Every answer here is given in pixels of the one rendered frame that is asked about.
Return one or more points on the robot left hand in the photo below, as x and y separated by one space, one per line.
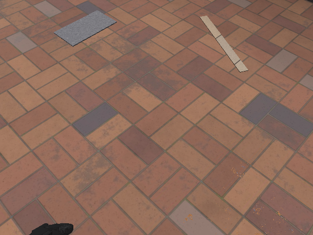
53 229

